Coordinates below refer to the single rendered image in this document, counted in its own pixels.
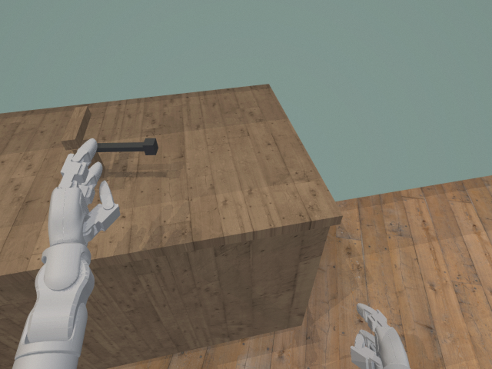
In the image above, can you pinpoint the robot right hand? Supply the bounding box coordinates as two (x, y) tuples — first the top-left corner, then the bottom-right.
(351, 303), (410, 369)

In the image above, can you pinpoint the counter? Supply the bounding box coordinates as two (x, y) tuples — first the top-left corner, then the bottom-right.
(0, 84), (343, 369)

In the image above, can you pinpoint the tap lever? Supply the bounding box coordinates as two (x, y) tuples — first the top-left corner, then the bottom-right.
(96, 138), (158, 155)

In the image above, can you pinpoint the left robot forearm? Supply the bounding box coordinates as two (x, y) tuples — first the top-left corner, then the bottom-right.
(12, 242), (95, 369)

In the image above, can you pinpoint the robot left hand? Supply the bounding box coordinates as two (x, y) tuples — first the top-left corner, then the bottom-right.
(48, 138), (120, 247)

